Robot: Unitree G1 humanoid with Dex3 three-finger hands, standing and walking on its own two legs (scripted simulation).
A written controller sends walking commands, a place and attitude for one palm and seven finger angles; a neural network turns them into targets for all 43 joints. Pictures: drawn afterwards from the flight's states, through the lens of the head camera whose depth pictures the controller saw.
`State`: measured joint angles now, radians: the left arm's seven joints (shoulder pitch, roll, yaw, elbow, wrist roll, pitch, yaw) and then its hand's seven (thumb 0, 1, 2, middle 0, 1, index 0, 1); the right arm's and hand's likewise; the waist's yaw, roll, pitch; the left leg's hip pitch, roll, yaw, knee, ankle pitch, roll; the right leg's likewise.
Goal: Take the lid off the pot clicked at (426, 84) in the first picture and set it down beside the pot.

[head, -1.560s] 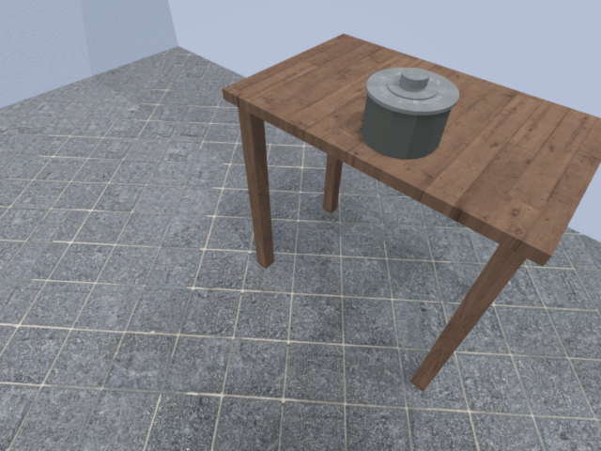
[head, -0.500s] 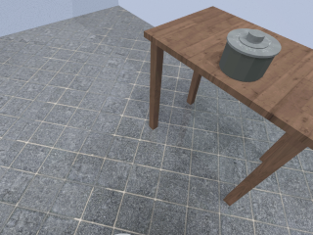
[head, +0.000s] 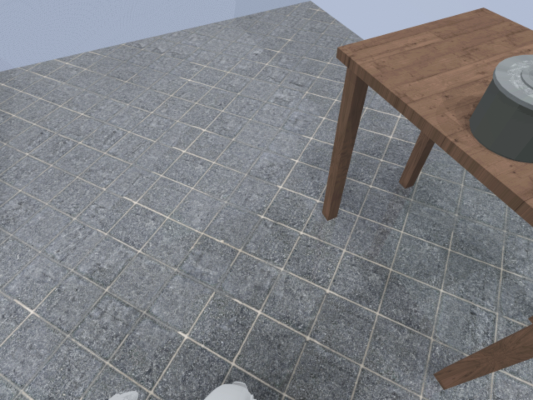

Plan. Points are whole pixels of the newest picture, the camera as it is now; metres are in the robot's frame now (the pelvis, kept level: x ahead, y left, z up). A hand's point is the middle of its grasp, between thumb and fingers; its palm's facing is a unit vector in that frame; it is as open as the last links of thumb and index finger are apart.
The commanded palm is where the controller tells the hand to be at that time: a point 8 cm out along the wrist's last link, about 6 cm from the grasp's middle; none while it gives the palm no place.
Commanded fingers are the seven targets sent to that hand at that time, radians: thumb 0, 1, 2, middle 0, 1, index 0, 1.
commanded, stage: walk to a spot facing it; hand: left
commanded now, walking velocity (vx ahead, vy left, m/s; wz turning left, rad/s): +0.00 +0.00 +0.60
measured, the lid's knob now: out of the picture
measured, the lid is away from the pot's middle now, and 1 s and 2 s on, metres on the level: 0.00 0.00 0.00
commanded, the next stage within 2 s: turn to face it in 1.32 s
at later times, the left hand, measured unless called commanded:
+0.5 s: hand out of the picture -0.01 +0.26 -0.17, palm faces +0.34 -0.91 -0.25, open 7.4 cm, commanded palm none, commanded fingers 0.00 0.90 0.90 -0.20 -0.30 -0.20 -0.30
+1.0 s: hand out of the picture +0.10 +0.23 -0.13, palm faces +0.58 -0.77 -0.27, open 7.4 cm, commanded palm none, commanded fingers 0.00 0.90 0.90 -0.20 -0.30 -0.20 -0.30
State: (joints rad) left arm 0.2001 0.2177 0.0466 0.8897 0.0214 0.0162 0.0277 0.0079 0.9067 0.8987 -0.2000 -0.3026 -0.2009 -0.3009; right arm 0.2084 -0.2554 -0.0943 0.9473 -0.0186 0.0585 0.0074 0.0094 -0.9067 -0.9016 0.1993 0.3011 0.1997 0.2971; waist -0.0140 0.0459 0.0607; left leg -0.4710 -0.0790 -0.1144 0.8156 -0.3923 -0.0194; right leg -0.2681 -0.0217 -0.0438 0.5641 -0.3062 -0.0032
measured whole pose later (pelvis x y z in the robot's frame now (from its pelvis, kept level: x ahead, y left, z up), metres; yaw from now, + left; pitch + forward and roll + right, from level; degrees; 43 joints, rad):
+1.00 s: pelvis +0.14 +0.03 +0.01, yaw +37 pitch +0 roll +2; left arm 0.23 0.18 0.04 0.90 0.02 -0.04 0.01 0.01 0.90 0.90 -0.20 -0.30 -0.20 -0.30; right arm 0.28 -0.28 -0.09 1.00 -0.03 0.04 0.03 0.01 -0.91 -0.90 0.20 0.30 0.20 0.30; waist -0.03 0.03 0.05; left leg -0.54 0.03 0.02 1.18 -0.35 -0.04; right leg -0.16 -0.09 -0.19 0.45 -0.29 -0.02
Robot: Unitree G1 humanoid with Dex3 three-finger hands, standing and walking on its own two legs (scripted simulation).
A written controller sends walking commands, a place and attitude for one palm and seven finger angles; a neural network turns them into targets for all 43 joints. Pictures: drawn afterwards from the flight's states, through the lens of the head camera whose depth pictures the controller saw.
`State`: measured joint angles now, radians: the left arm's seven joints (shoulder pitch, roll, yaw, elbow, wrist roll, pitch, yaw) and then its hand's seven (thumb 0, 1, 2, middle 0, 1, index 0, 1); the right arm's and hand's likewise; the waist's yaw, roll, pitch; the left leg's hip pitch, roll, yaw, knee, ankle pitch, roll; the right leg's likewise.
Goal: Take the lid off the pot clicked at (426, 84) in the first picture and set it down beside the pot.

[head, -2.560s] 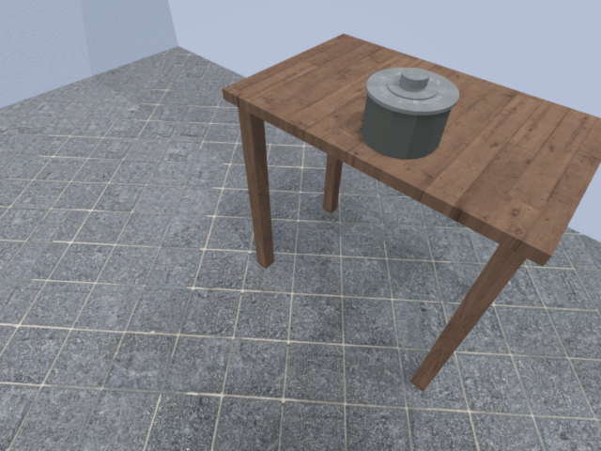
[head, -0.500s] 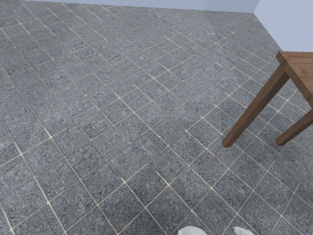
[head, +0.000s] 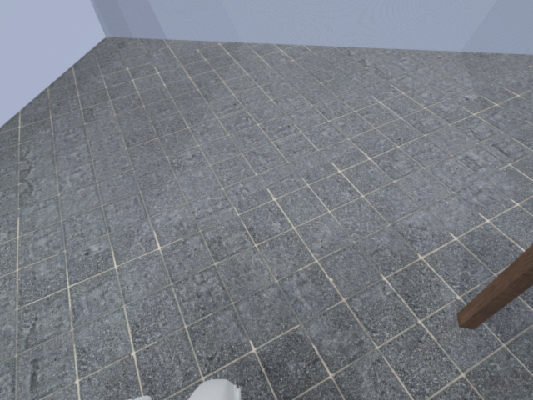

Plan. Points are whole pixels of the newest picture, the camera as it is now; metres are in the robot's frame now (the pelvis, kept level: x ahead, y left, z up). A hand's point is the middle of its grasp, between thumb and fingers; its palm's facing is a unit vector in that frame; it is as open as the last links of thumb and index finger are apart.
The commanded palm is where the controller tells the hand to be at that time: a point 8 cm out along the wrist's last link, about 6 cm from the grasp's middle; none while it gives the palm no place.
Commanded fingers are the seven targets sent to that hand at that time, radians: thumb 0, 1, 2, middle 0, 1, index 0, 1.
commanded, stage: walk to a spot facing it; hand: left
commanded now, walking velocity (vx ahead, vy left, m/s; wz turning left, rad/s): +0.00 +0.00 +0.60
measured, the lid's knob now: out of the picture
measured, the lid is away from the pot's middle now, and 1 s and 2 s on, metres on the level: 0.00 0.00 0.00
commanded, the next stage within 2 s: turn to face it in 0.32 s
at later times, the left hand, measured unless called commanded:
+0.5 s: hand out of the picture +0.10 +0.26 -0.18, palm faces +0.31 -0.92 -0.25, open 7.4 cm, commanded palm none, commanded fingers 0.00 0.90 0.90 -0.20 -0.30 -0.20 -0.30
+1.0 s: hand (176, 394) +0.17 +0.18 -0.16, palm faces +0.07 -0.97 -0.24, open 7.4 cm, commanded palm none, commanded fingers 0.00 0.90 0.90 -0.20 -0.30 -0.20 -0.30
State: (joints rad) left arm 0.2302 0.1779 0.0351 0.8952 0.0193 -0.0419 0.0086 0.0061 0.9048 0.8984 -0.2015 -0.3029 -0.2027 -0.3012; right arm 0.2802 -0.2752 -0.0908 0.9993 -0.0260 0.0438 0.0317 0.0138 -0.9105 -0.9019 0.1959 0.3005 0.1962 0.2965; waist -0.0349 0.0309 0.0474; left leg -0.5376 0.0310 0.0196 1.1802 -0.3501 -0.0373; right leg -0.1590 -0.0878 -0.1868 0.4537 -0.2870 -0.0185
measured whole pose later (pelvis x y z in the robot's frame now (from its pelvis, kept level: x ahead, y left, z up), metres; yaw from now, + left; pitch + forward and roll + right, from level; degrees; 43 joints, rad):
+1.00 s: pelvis +0.14 -0.01 +0.00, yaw +0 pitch +1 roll +2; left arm 0.27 0.16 0.06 0.95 0.02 0.02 0.00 0.01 0.91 0.90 -0.20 -0.30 -0.20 -0.30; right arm 0.19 -0.23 -0.08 0.98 -0.02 0.05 -0.02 0.01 -0.91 -0.90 0.19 0.30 0.20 0.30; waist 0.02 0.01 0.08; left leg -0.41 0.05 0.00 0.95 -0.41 -0.08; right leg -0.28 0.04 0.04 0.44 -0.18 -0.06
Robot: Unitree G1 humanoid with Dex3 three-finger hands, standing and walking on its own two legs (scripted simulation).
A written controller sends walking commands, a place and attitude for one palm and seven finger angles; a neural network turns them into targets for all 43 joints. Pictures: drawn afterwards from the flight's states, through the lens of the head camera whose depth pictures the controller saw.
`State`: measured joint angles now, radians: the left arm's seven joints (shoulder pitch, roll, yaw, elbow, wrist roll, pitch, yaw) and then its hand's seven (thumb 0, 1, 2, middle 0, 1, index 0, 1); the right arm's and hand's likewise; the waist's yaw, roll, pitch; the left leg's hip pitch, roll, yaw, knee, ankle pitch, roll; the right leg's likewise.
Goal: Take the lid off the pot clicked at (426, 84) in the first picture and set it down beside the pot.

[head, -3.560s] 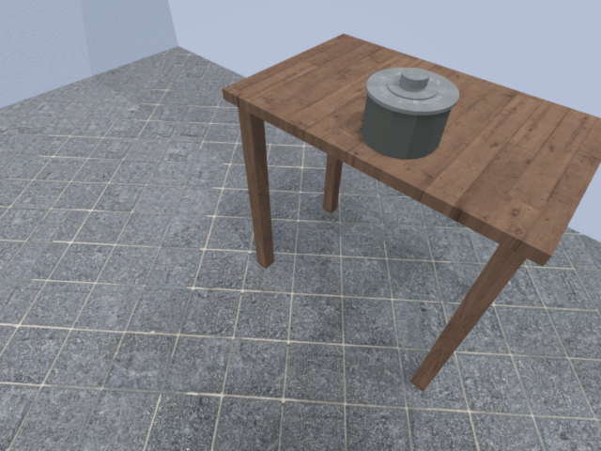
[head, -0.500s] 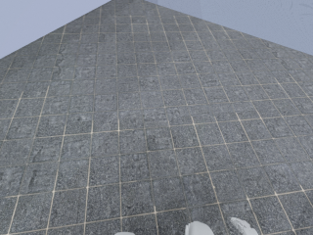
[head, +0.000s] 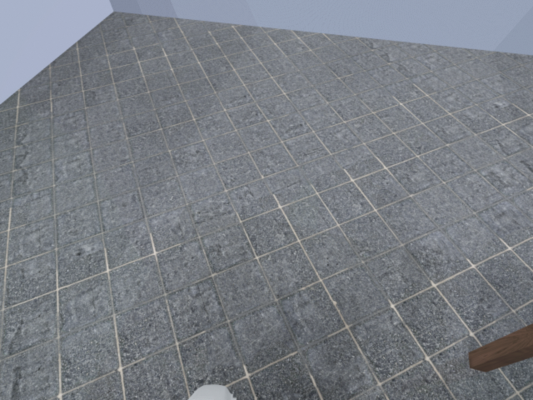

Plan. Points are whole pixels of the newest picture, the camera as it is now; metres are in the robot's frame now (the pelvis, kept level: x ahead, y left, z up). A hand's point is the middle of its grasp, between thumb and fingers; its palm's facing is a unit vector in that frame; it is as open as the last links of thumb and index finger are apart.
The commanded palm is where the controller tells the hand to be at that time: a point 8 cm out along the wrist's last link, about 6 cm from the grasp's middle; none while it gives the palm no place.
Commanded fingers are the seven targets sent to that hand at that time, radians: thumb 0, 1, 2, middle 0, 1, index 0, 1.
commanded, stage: turn to face it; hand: left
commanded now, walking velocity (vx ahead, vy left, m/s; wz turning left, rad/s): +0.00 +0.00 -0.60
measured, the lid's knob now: out of the picture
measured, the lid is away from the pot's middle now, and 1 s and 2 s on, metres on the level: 0.00 0.00 0.00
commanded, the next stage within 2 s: none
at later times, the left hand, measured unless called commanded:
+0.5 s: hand (150, 393) +0.14 +0.22 -0.16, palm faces -0.29 -0.92 -0.25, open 7.4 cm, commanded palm none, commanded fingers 0.00 0.90 0.90 -0.20 -0.30 -0.20 -0.30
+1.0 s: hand (195, 384) +0.16 +0.15 -0.18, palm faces -0.55 -0.80 -0.22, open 7.4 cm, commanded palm none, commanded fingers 0.00 0.90 0.90 -0.20 -0.30 -0.20 -0.30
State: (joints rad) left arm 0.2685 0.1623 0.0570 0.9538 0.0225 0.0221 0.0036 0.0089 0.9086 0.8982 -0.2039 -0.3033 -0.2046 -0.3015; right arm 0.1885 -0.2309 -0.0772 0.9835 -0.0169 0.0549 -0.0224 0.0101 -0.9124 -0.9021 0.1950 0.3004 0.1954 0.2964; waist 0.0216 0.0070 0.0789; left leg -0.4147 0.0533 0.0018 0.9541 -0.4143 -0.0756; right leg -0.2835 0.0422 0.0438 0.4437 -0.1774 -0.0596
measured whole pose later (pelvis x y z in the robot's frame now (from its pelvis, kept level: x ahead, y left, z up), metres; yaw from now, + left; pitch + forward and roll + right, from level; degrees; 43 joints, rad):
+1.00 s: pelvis -0.02 +0.03 -0.01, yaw -36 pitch +1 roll +0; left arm 0.20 0.23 0.06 0.89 0.02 0.05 -0.01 0.01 0.90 0.90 -0.20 -0.30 -0.20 -0.30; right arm 0.16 -0.23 -0.06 0.88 -0.01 0.02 -0.02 0.01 -0.91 -0.90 0.20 0.30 0.20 0.30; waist 0.01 -0.03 0.07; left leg -0.33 0.03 0.03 0.65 -0.36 -0.08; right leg -0.35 0.07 0.13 0.55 -0.22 0.00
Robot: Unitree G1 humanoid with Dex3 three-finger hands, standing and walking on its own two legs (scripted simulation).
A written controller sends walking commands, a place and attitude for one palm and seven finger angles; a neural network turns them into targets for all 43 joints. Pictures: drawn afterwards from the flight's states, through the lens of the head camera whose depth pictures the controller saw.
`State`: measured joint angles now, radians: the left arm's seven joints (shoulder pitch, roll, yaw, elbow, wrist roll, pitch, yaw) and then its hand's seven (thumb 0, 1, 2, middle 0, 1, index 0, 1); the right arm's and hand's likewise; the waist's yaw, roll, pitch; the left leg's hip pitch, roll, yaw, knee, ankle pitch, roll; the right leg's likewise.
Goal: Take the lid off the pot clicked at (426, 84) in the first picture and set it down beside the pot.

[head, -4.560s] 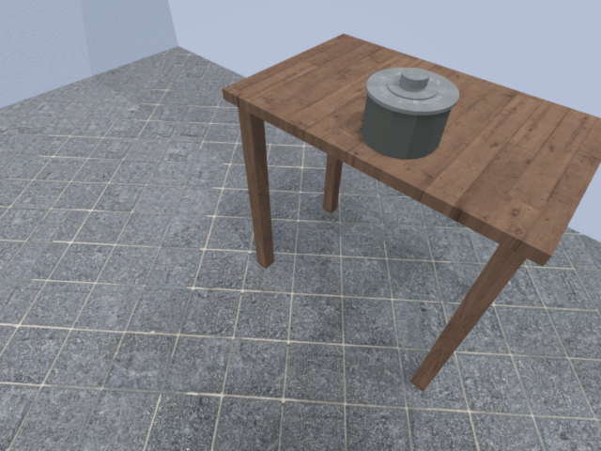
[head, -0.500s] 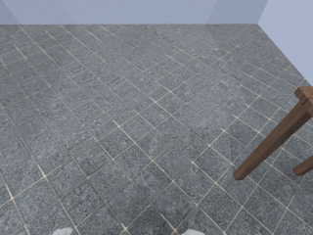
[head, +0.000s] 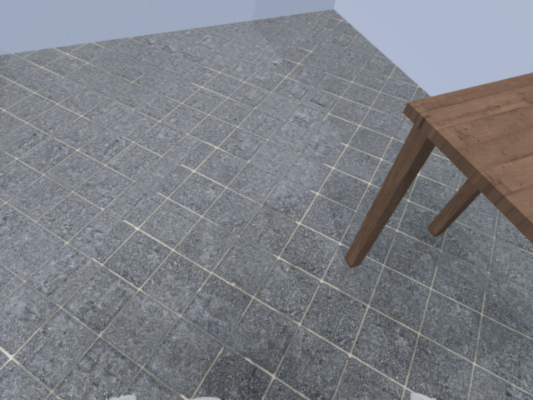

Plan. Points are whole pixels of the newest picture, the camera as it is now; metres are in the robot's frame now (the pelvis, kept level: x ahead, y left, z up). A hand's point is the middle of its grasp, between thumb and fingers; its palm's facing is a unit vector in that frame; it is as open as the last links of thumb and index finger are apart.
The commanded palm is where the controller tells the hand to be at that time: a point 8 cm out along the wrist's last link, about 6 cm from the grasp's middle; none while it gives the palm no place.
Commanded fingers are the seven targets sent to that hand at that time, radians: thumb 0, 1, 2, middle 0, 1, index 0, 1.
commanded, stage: turn to face it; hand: left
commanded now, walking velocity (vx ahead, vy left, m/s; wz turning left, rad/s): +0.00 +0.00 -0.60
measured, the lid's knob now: out of the picture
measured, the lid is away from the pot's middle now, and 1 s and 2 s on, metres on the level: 0.00 0.00 0.00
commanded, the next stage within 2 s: take the last steps up to it in 1.82 s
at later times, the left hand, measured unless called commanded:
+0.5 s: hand (191, 377) +0.17 +0.14 -0.15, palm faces -0.31 -0.91 -0.27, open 7.4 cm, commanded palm none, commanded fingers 0.00 0.90 0.90 -0.20 -0.30 -0.20 -0.30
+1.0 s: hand (188, 376) +0.17 +0.15 -0.16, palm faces -0.52 -0.82 -0.21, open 7.4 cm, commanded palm none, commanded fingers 0.00 0.90 0.90 -0.20 -0.30 -0.20 -0.30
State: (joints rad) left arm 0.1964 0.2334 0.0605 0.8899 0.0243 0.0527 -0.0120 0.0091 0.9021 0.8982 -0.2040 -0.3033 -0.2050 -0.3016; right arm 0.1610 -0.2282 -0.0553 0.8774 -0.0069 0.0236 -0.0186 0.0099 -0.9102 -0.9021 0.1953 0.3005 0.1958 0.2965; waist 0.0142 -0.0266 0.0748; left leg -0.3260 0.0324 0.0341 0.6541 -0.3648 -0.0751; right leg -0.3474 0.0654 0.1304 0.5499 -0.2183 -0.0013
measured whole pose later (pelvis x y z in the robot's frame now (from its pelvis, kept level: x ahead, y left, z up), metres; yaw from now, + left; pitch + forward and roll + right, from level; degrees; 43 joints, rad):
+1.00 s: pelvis -0.01 +0.01 +0.01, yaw -36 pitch +0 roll -1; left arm 0.20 0.28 0.09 0.92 0.03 0.07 -0.04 0.01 0.91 0.90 -0.20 -0.30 -0.20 -0.30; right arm 0.20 -0.18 -0.02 0.87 -0.02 0.02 -0.02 0.01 -0.91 -0.90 0.20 0.30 0.20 0.30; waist 0.02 -0.05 0.07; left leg -0.23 0.08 0.13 0.52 -0.28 0.00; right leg -0.52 0.03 0.03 1.10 -0.42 0.06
